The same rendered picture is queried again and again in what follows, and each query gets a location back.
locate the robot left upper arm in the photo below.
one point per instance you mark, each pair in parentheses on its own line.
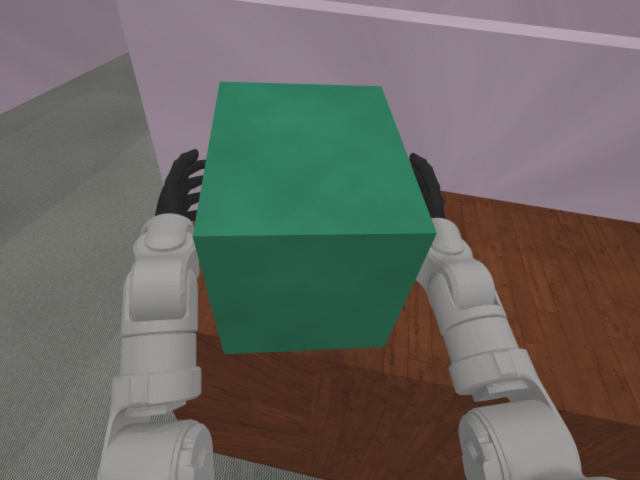
(165,450)

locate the robot left hand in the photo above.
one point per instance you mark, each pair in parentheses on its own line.
(173,197)

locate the left robot forearm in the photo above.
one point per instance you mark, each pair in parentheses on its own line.
(158,371)

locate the carton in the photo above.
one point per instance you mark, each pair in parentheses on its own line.
(311,227)

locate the pedestal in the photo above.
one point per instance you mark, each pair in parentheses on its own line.
(569,284)

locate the robot right hand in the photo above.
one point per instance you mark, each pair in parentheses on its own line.
(429,186)

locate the robot right upper arm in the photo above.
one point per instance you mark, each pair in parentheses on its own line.
(520,440)

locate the right robot forearm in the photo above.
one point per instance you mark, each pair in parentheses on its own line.
(486,361)

